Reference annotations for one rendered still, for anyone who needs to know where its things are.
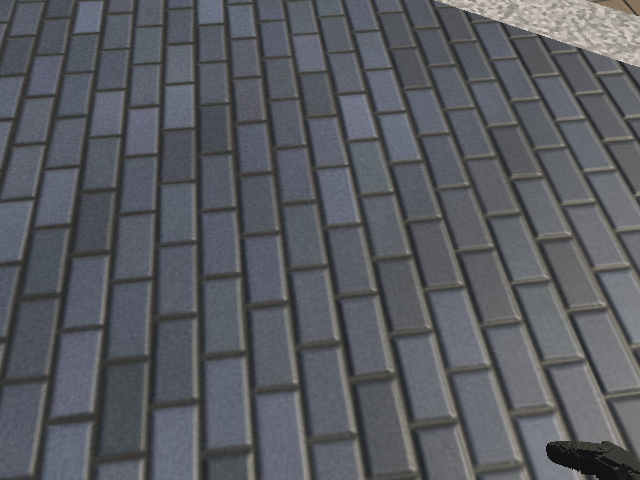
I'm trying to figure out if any robot right hand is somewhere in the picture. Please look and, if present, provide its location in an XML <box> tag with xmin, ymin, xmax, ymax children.
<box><xmin>546</xmin><ymin>441</ymin><xmax>640</xmax><ymax>480</ymax></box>

